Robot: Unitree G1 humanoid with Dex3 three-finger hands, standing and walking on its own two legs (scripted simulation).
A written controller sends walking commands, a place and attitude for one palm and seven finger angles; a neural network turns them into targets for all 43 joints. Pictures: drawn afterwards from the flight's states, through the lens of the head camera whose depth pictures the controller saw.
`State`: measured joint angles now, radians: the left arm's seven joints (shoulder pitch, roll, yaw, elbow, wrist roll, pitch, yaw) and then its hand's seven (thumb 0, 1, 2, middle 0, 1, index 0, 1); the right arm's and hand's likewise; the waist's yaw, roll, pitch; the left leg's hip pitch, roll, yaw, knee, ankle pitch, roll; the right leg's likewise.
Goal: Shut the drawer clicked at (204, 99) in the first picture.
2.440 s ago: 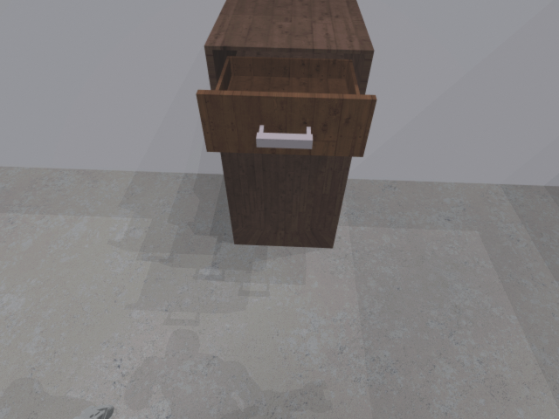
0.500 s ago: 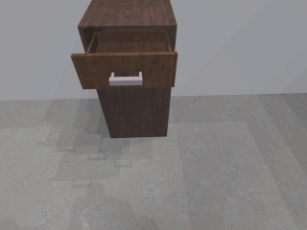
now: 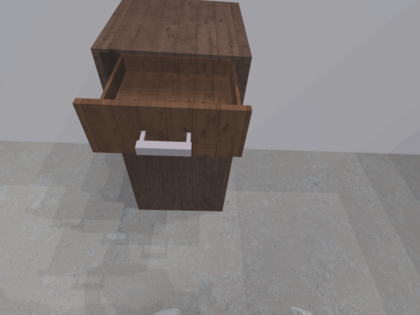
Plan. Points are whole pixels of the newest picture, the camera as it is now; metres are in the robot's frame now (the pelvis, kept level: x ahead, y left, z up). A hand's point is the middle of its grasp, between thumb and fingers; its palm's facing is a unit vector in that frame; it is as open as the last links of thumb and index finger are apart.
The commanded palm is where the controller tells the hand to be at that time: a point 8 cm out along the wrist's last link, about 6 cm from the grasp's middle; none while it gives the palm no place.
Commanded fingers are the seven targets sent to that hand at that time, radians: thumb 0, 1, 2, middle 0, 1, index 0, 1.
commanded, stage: take the last steps up to it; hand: left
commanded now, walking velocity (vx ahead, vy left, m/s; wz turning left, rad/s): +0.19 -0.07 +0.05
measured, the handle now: (165, 142) +0.47 +0.16 +0.04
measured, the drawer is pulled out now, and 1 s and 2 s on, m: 0.23 0.23 0.23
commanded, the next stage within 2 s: come to a stop and stand still in 0.14 s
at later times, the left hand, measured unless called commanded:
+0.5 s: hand (146, 305) +0.17 +0.15 -0.16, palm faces +0.03 -0.98 -0.20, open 7.3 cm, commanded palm none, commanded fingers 0.00 0.90 0.90 -0.20 -0.30 -0.20 -0.30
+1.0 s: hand out of the picture +0.04 +0.21 -0.16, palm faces +0.13 -0.98 -0.17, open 7.3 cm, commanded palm none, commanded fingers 0.00 0.90 0.90 -0.20 -0.30 -0.20 -0.30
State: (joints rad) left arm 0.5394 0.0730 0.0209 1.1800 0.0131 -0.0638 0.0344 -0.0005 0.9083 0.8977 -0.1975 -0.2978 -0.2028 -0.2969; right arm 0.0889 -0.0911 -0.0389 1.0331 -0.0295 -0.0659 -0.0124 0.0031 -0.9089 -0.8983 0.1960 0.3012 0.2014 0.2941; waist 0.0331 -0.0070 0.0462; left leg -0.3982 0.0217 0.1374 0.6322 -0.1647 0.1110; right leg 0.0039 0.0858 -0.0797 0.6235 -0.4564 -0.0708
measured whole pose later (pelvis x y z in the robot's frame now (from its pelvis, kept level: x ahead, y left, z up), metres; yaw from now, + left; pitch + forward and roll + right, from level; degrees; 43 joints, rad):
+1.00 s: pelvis +0.03 +0.02 +0.03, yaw +3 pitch -2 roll -2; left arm 0.29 0.21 0.08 1.05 0.03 0.06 0.02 0.00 0.91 0.90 -0.19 -0.30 -0.20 -0.30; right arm 0.29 -0.13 -0.03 1.04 -0.03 0.00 -0.03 0.00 -0.91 -0.90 0.20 0.30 0.20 0.29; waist 0.01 -0.06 -0.02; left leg -0.15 0.01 0.04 0.45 -0.26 0.03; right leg -0.46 -0.02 0.02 0.92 -0.30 0.03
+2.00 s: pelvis +0.05 -0.07 +0.02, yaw +3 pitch -2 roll +1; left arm 0.26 0.15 0.02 1.10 0.01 -0.01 0.02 0.00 0.92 0.90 -0.20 -0.30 -0.20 -0.30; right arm 0.28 -0.18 -0.01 1.11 -0.02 0.01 -0.03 0.00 -0.91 -0.90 0.19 0.30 0.20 0.29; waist -0.01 0.03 0.05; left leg -0.15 0.09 -0.01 0.48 -0.29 -0.07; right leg -0.20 -0.01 -0.06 0.55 -0.31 -0.03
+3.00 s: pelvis +0.12 -0.09 +0.02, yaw +4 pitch +0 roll +2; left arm 0.21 0.15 0.03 0.99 0.03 0.00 0.03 0.00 0.92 0.90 -0.20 -0.30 -0.20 -0.30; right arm 0.20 -0.17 -0.05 1.04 -0.01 0.04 -0.02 0.01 -0.92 -0.90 0.20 0.30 0.20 0.29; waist 0.01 0.02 0.07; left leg -0.31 0.00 0.04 0.79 -0.45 -0.03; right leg -0.30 -0.02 -0.06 0.52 -0.23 -0.05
